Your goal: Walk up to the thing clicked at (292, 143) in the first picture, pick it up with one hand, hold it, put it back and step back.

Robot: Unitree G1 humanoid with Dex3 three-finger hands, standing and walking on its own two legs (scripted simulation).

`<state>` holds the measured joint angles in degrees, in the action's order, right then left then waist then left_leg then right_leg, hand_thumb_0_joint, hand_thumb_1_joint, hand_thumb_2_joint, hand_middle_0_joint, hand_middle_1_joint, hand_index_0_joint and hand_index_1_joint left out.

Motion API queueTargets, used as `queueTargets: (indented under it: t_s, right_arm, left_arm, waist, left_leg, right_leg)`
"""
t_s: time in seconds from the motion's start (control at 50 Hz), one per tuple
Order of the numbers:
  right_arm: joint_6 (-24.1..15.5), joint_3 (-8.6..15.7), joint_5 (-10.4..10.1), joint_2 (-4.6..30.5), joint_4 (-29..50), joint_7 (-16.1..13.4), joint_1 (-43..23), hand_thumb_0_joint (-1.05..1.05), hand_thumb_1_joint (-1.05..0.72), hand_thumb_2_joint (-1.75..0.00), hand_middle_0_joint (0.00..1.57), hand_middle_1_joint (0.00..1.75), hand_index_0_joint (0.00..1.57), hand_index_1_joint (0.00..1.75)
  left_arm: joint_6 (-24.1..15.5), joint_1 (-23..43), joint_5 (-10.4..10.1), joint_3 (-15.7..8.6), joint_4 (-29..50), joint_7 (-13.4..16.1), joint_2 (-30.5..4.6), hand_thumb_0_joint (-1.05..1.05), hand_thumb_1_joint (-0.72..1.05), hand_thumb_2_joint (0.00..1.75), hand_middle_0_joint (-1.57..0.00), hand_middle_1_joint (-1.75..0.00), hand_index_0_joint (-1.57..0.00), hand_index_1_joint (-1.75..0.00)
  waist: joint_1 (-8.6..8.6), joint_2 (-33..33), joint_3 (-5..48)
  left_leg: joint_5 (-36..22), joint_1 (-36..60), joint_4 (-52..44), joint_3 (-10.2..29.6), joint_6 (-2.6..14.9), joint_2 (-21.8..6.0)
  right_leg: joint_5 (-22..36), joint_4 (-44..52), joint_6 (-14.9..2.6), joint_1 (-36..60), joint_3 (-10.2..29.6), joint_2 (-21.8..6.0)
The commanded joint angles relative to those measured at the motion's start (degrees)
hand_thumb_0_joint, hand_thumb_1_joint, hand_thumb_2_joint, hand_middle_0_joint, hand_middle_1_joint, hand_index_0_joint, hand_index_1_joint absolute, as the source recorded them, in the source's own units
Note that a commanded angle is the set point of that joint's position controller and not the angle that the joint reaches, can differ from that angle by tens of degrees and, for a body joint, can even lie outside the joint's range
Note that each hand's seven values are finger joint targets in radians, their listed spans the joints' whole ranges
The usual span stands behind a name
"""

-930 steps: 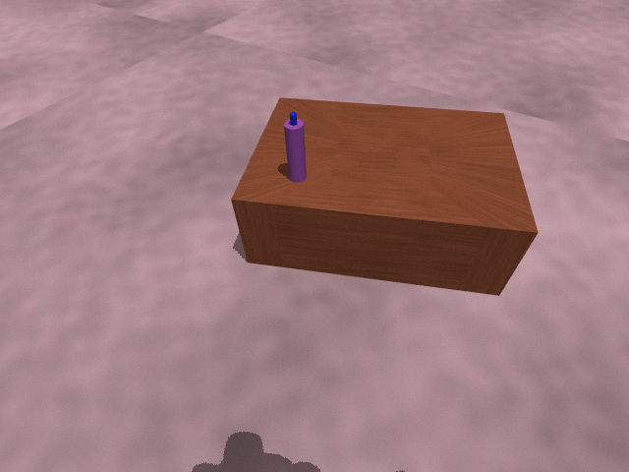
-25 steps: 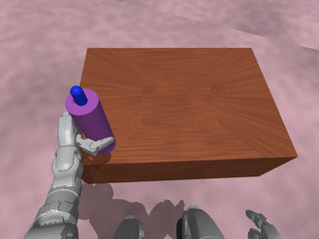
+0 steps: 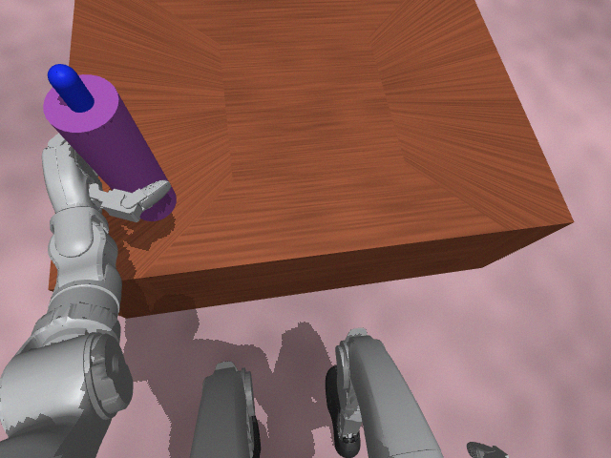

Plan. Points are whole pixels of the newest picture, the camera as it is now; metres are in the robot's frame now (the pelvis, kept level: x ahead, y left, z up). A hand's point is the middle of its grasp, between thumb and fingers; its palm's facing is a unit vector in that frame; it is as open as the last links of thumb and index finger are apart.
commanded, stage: crouch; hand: left
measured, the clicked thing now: (119, 154) +0.49 +0.18 +0.04
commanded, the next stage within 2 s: lower in 0.56 s
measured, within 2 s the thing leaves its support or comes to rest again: neither
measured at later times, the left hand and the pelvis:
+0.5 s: hand (133, 164) +0.53 +0.19 -0.05, palm faces +0.17 -0.99 -0.03, open 10.0 cm; pelvis -0.01 +0.00 -0.04, yaw -1 degrees
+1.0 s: hand (148, 177) +0.54 +0.19 -0.11, palm faces +0.15 -0.99 -0.03, open 10.0 cm; pelvis -0.02 +0.01 -0.09, yaw -1 degrees
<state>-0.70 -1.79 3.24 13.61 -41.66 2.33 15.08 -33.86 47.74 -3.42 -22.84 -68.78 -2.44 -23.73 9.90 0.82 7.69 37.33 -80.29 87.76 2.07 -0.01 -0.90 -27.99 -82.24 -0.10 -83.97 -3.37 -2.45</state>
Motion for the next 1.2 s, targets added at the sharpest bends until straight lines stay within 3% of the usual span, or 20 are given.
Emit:
queueTargets:
  t_s: [0.0,0.1,0.12,0.14,0.3,0.38,0.4,0.5,0.58,0.66,0.72,0.78,0.84,0.86,0.9,0.96,1.0,1.06,1.16,1.18]
  right_arm:
    - [-0.91,3.73,0.38,11.89,1.83,-0.73,9.52,0.00,-0.90,-0.90,0.20,0.30,0.20,0.30]
    - [-0.84,3.02,0.57,11.89,1.85,-0.39,10.72,0.00,-0.91,-0.91,0.20,0.30,0.20,0.30]
    - [-0.84,3.09,0.66,12.05,2.10,-0.43,10.43,0.00,-0.91,-0.91,0.20,0.30,0.20,0.30]
    - [-0.77,3.03,0.76,12.17,1.77,-0.35,10.90,0.00,-0.91,-0.91,0.20,0.30,0.20,0.30]
    - [-0.60,2.75,0.53,12.34,2.08,-0.55,10.73,0.00,-0.92,-0.91,0.20,0.30,0.20,0.30]
    - [-0.60,2.42,0.39,12.42,1.87,-0.69,11.06,0.00,-0.92,-0.91,0.20,0.30,0.20,0.30]
    - [-0.67,2.52,0.38,12.85,2.25,-0.66,10.82,0.00,-0.92,-0.91,0.20,0.30,0.20,0.30]
    - [-0.49,2.08,0.47,12.74,1.93,-0.63,12.01,0.00,-0.92,-0.91,0.20,0.30,0.20,0.30]
    - [-0.35,1.87,0.54,12.69,2.14,-0.62,12.23,0.00,-0.92,-0.91,0.20,0.30,0.20,0.30]
    - [-0.17,1.66,0.53,12.73,2.10,-0.52,12.89,0.00,-0.93,-0.91,0.20,0.30,0.20,0.30]
    - [-0.28,1.40,0.31,12.91,2.66,-0.58,11.94,0.00,-0.93,-0.91,0.20,0.30,0.20,0.30]
    - [-0.48,1.21,0.72,12.99,3.27,-0.40,11.83,0.00,-0.93,-0.91,0.20,0.30,0.20,0.30]
    - [-0.51,1.12,1.12,13.41,3.01,-0.06,12.34,0.00,-0.93,-0.91,0.20,0.30,0.20,0.30]
    - [-0.47,1.12,1.09,13.61,3.53,0.12,12.44,0.00,-0.93,-0.91,0.20,0.30,0.20,0.30]
    - [-0.30,1.11,1.26,14.16,3.40,0.05,12.95,0.00,-0.93,-0.91,0.20,0.30,0.20,0.30]
    - [0.00,1.10,1.47,14.11,3.02,0.14,13.67,0.00,-0.93,-0.91,0.20,0.30,0.20,0.30]
    - [0.02,0.95,1.40,13.98,3.51,0.14,12.80,0.00,-0.93,-0.91,0.20,0.30,0.20,0.30]
    - [0.40,1.06,1.44,14.29,3.18,0.03,13.01,0.00,-0.93,-0.91,0.20,0.30,0.20,0.30]
    - [0.73,0.96,1.35,14.74,2.72,-0.02,13.40,0.00,-0.93,-0.91,0.20,0.30,0.20,0.30]
    - [0.80,0.80,1.38,14.82,2.88,-0.13,12.99,0.00,-0.93,-0.91,0.20,0.30,0.20,0.30]
  left_arm:
    - [-6.96,32.43,-1.18,-2.10,15.68,-0.28,-16.51,0.00,-0.01,1.30,-1.30,-1.47,-1.32,-1.47]
    - [-6.33,33.40,-0.80,-2.55,13.78,-0.04,-17.00,0.00,-0.03,1.33,-1.34,-1.51,-1.36,-1.52]
    - [-6.34,36.73,-0.64,-1.19,15.22,-0.11,-16.82,0.00,-0.02,1.34,-1.34,-1.51,-1.36,-1.52]
    - [-6.25,36.25,-0.44,-2.21,14.85,0.05,-18.02,0.00,-0.02,1.34,-1.33,-1.51,-1.35,-1.52]
    - [-5.17,40.61,0.18,-2.08,15.41,0.81,-20.19,0.00,-0.03,1.34,-1.33,-1.51,-1.35,-1.52]
    - [-4.82,40.59,0.15,-2.88,14.82,0.50,-21.29,0.00,-0.06,1.33,-1.34,-1.51,-1.35,-1.52]
    - [-4.55,41.21,0.02,-1.50,13.70,0.32,-19.47,0.00,-0.06,1.32,-1.34,-1.50,-1.35,-1.51]
    - [-4.25,41.82,0.29,-2.74,14.32,0.05,-21.49,0.00,-0.04,1.32,-1.33,-1.49,-1.34,-1.51]
    - [-3.74,42.35,0.79,-3.50,12.92,0.45,-22.81,0.00,-0.03,1.34,-1.33,-1.51,-1.34,-1.52]
    - [-3.54,42.00,1.00,-3.51,12.73,0.30,-22.34,0.00,-0.01,1.31,-1.38,-1.50,-1.37,-1.53]
    - [-3.16,41.09,0.81,-2.70,8.04,0.17,-20.75,0.00,0.02,1.31,-1.38,-1.51,-1.38,-1.53]
    - [-4.24,41.34,1.34,-3.28,8.15,0.31,-22.13,0.00,0.01,1.33,-1.40,-1.53,-1.40,-1.56]
    - [-5.09,43.26,1.92,-2.82,10.11,0.14,-22.37,0.00,0.03,1.33,-1.40,-1.53,-1.40,-1.54]
    - [-5.11,42.04,1.73,-2.50,8.64,-0.03,-20.96,0.00,0.06,1.33,-1.40,-1.53,-1.40,-1.54]
    - [-5.76,44.73,1.64,-4.45,12.10,-0.34,-25.25,0.00,0.08,1.33,-1.41,-1.53,-1.41,-1.55]
    - [-5.52,46.48,1.70,-4.71,14.08,-0.22,-25.80,0.00,0.10,1.36,-1.41,-1.55,-1.41,-1.57]
    - [-5.05,47.89,1.47,-3.96,13.80,0.27,-24.44,0.00,0.08,1.36,-1.42,-1.54,-1.41,-1.57]
    - [-4.83,48.08,2.10,-4.67,14.96,0.61,-26.51,0.00,0.08,1.36,-1.40,-1.54,-1.39,-1.56]
    - [-3.73,48.33,2.13,-3.98,12.17,-0.01,-25.06,0.00,0.09,1.36,-1.38,-1.53,-1.37,-1.55]
    - [-3.53,48.37,2.01,-4.37,12.33,-0.06,-25.88,0.00,0.08,1.35,-1.38,-1.52,-1.37,-1.54]
  waist:
    - [0.43,10.51,38.33]
    - [1.20,10.78,40.94]
    - [1.71,11.84,40.67]
    - [1.26,13.16,41.29]
    - [2.20,13.81,42.95]
    - [2.38,14.45,44.13]
    - [3.02,14.65,42.48]
    - [3.12,14.62,45.27]
    - [3.33,14.56,43.89]
    - [3.56,15.22,45.10]
    - [4.74,12.85,39.57]
    - [4.77,12.76,40.39]
    - [4.68,16.20,42.69]
    - [5.12,15.52,43.22]
    - [4.32,17.81,46.26]
    - [4.39,18.91,49.55]
    - [5.00,18.62,48.02]
    - [4.75,19.33,48.95]
    - [6.33,18.41,46.30]
    - [5.99,18.02,46.33]
  left_leg:
    - [-19.59,17.62,-9.85,1.84,0.13,1.36]
    - [-22.04,15.13,-7.06,1.65,0.33,1.29]
    - [-21.57,15.70,-7.09,1.93,0.19,1.27]
    - [-21.94,16.62,-7.11,2.07,0.05,1.28]
    - [-16.78,12.48,-5.31,1.47,0.35,1.52]
    - [-18.73,12.84,-4.20,1.87,0.23,1.40]
    - [-19.06,13.32,-4.42,2.52,-0.03,1.30]
    - [-21.88,11.54,-1.99,1.97,0.35,1.47]
    - [-18.89,8.69,-1.62,1.75,0.54,1.67]
    - [-21.34,10.08,-0.94,2.17,0.25,1.45]
    - [-16.98,5.27,-0.33,2.27,0.54,1.55]
    - [-15.64,1.41,2.08,1.57,0.87,1.72]
    - [-19.63,4.65,3.41,2.18,0.37,1.67]
    - [-20.99,5.16,3.75,2.55,0.23,1.61]
    - [-21.74,5.32,4.58,2.38,0.06,1.69]
    - [-21.26,4.74,6.10,1.75,0.10,1.86]
    - [-19.11,3.19,6.48,1.80,0.19,2.00]
    - [-17.82,2.61,7.15,1.55,0.21,2.05]
    - [-17.58,-0.27,9.51,1.59,0.34,2.05]
    - [-17.20,-1.28,10.21,1.32,0.46,2.10]
  right_leg:
    - [13.22,6.03,-3.05,20.33,1.69,1.77]
    - [16.27,3.66,-2.99,20.11,1.79,1.57]
    - [15.28,3.39,-3.12,18.47,1.73,1.66]
    - [14.62,3.14,-3.21,17.36,1.56,1.59]
    - [11.82,1.71,-2.97,16.83,1.89,1.45]
    - [12.72,0.20,-3.06,14.92,1.52,1.36]
    - [12.16,-0.31,-3.25,12.77,1.06,1.37]
    - [15.63,-1.64,-3.11,13.98,1.57,1.22]
    - [13.60,-2.11,-3.09,13.50,1.64,1.25]
    - [14.46,-3.35,-3.22,11.24,1.14,1.30]
    - [11.60,-3.77,-3.09,8.84,0.91,1.32]
    - [11.44,-5.53,-2.88,8.20,1.50,1.33]
    - [12.96,-7.81,-3.21,4.66,0.92,1.11]
    - [13.42,-8.36,-3.26,3.45,0.62,1.16]
    - [14.16,-9.58,-3.33,4.41,0.88,1.13]
    - [14.89,-11.22,-3.16,5.81,1.37,0.96]
    - [13.14,-11.67,-3.10,4.20,1.37,1.00]
    - [11.93,-12.34,-3.04,3.46,1.25,0.90]
    - [12.02,-14.21,-2.87,0.28,0.89,0.58]
    - [12.10,-14.71,-2.79,0.69,1.06,0.53]
